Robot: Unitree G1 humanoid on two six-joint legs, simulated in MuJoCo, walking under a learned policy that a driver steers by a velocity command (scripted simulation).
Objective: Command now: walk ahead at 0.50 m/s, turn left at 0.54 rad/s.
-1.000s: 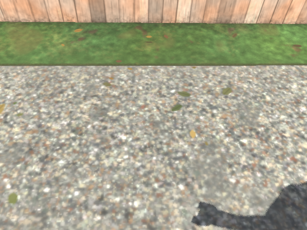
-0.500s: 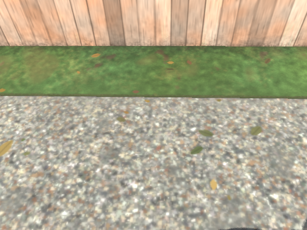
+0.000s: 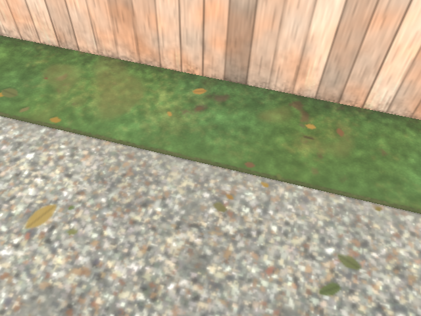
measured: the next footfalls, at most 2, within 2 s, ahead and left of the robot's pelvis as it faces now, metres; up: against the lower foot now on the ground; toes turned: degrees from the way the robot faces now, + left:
right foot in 0.28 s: +0.36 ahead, -0.13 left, +0.00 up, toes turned +14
left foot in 0.68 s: +0.40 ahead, +0.13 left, +0.00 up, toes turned +15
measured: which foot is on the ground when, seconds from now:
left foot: down 0.00-0.30, up 0.32-0.66, down 0.68-1.00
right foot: up 0.00-0.26, down 0.28-1.00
